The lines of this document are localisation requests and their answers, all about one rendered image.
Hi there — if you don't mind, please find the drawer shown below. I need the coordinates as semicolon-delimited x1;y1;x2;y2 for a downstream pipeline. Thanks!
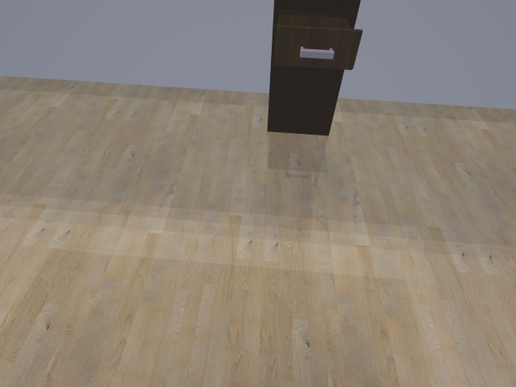
274;15;363;70

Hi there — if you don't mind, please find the cabinet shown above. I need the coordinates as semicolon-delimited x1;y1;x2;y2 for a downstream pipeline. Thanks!
268;0;360;135

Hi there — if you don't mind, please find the handle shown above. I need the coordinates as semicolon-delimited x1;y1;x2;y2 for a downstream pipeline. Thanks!
300;47;335;60

